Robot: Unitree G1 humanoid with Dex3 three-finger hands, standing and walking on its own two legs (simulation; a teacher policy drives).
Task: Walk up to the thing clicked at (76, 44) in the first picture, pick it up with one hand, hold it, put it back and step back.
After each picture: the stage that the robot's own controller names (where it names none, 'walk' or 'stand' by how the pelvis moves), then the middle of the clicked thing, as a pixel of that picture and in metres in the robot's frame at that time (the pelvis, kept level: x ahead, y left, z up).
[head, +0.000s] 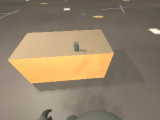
stand; (76, 46) +0.85 +0.20 -0.12
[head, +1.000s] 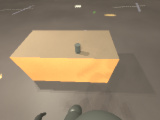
walk; (77, 48) +0.77 +0.20 -0.11
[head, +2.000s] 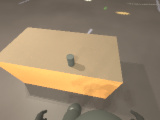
stand; (70, 60) +0.51 +0.21 -0.09
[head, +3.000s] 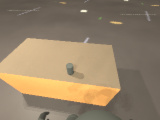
stand; (70, 69) +0.49 +0.21 -0.12
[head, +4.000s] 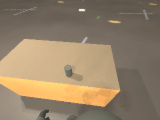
stand; (68, 71) +0.46 +0.21 -0.12
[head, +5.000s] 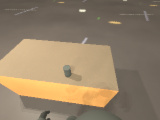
stand; (67, 71) +0.46 +0.22 -0.12
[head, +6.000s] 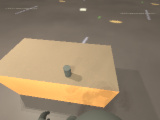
stand; (67, 71) +0.45 +0.22 -0.12
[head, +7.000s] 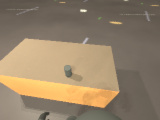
stand; (68, 71) +0.46 +0.22 -0.12
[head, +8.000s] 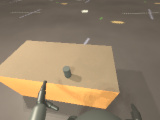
rise first; (67, 72) +0.45 +0.24 -0.12
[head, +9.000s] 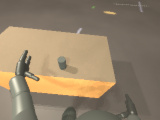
go down; (62, 63) +0.49 +0.22 -0.08
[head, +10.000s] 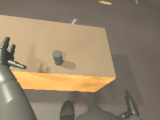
go down; (58, 58) +0.48 +0.22 -0.04
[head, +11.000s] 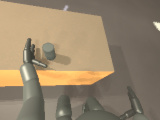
close in; (49, 52) +0.48 +0.23 -0.01
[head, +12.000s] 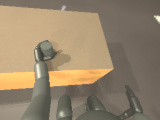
close; (48, 51) +0.49 +0.23 +0.00
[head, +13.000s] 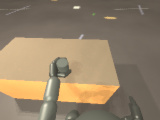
lift; (63, 68) +0.34 +0.17 +0.11
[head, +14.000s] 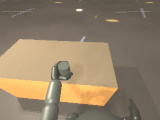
hold; (65, 71) +0.32 +0.17 +0.10
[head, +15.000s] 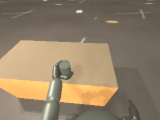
hold; (65, 70) +0.33 +0.17 +0.09
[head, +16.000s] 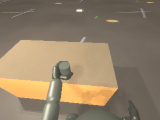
hold; (65, 71) +0.33 +0.17 +0.09
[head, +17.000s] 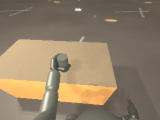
crouch; (63, 63) +0.38 +0.19 +0.10
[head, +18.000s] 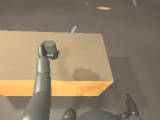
lower; (52, 50) +0.47 +0.24 +0.10
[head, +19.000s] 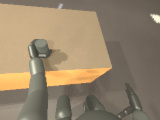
lower; (43, 49) +0.50 +0.24 +0.01
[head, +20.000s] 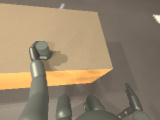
lower; (44, 51) +0.49 +0.24 +0.00
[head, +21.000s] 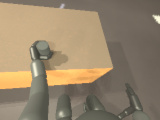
lower; (44, 51) +0.49 +0.24 +0.00
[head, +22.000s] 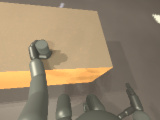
lower; (44, 50) +0.49 +0.24 +0.01
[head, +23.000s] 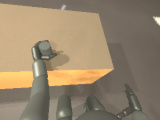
open; (46, 51) +0.49 +0.24 +0.00
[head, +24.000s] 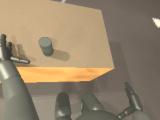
sink last; (46, 47) +0.49 +0.24 +0.00
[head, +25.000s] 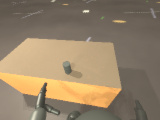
sink last; (67, 67) +0.47 +0.24 -0.06
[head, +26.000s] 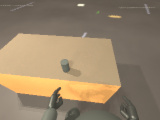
stand; (65, 66) +0.46 +0.23 -0.06
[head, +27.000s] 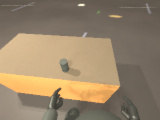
stand; (64, 65) +0.47 +0.24 -0.06
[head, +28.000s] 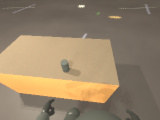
stand; (65, 66) +0.47 +0.24 -0.07
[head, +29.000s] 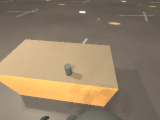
stand; (68, 70) +0.48 +0.22 -0.12
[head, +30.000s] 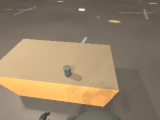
stand; (67, 71) +0.46 +0.22 -0.12
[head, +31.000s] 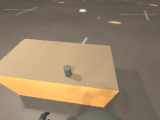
stand; (67, 71) +0.46 +0.22 -0.12
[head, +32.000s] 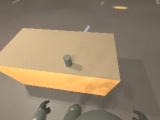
walk; (68, 61) +0.51 +0.22 -0.10
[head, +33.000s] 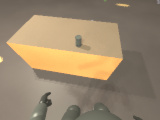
walk; (78, 41) +0.75 +0.16 -0.09
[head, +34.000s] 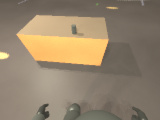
stand; (73, 29) +1.07 +0.29 -0.09
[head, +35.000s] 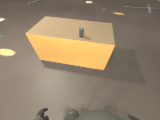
stand; (81, 32) +1.07 +0.18 -0.11
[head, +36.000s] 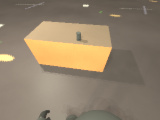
stand; (78, 36) +1.06 +0.19 -0.12
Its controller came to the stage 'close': yes
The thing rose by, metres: 0.20
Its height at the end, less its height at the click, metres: +0.00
